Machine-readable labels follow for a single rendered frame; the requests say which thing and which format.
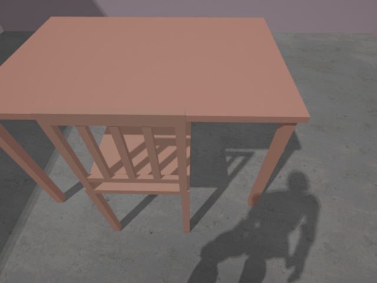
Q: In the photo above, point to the chair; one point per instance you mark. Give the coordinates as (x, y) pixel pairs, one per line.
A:
(143, 151)

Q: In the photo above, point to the table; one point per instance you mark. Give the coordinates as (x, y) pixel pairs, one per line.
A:
(217, 69)

